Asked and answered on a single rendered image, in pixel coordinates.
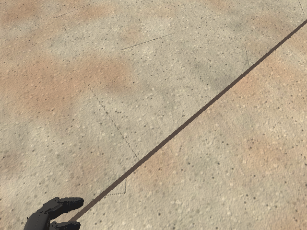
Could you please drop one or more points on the robot left hand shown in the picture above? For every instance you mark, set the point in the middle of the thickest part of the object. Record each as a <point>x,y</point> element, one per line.
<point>40,220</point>

